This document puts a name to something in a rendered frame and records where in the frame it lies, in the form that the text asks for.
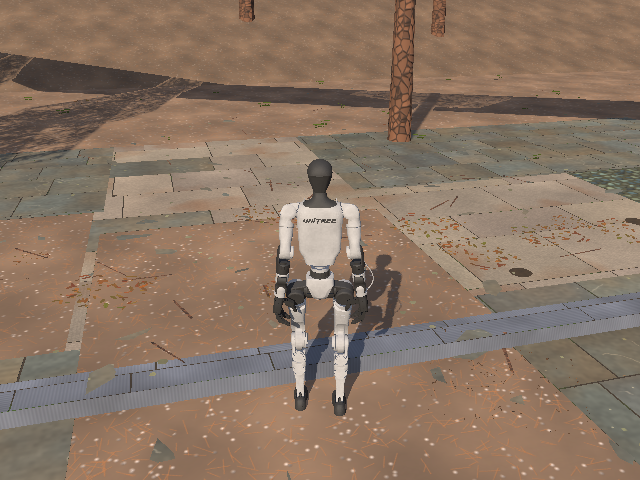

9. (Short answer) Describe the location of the robot left forearm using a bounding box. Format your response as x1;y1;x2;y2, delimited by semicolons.
274;245;290;298

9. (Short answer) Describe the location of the robot right thigh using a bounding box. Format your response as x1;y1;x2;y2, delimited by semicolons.
332;279;354;353

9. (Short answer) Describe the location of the left robot upper arm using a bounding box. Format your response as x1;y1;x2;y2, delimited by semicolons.
279;202;299;260

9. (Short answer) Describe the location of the right robot upper arm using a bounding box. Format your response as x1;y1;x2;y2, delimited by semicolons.
341;202;361;260

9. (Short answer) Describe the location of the left robot hand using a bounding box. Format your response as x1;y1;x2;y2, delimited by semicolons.
273;296;297;326

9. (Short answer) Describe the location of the robot right forearm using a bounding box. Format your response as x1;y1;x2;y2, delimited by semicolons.
350;245;367;297

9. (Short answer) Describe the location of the right robot hand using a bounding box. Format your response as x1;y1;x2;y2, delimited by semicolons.
345;295;368;324

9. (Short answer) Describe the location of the left robot shin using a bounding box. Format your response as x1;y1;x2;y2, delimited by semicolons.
291;332;306;397

